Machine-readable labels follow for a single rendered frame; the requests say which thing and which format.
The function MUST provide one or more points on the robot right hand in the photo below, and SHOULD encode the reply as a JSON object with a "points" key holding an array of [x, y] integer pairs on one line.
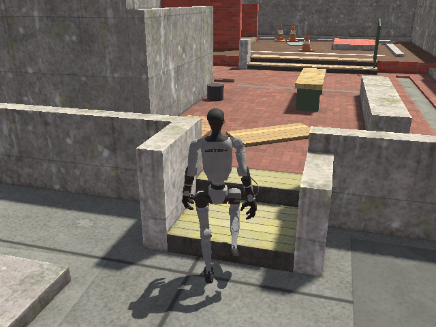
{"points": [[252, 210]]}

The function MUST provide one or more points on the right robot shin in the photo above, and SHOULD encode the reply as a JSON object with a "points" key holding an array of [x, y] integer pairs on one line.
{"points": [[234, 227]]}

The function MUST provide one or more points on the right robot forearm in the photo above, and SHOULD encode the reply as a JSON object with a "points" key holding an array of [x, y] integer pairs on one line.
{"points": [[247, 185]]}

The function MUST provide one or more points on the right robot upper arm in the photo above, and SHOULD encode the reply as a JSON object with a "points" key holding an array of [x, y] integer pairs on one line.
{"points": [[238, 144]]}

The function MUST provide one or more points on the left robot forearm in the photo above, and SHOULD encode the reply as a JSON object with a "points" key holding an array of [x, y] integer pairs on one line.
{"points": [[187, 184]]}

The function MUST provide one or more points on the robot left hand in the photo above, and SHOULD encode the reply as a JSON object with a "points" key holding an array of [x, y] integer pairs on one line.
{"points": [[188, 199]]}

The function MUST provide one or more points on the left robot thigh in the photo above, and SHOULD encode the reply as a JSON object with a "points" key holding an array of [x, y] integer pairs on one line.
{"points": [[202, 208]]}

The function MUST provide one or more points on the left robot upper arm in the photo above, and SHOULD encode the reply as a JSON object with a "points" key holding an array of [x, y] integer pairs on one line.
{"points": [[193, 156]]}

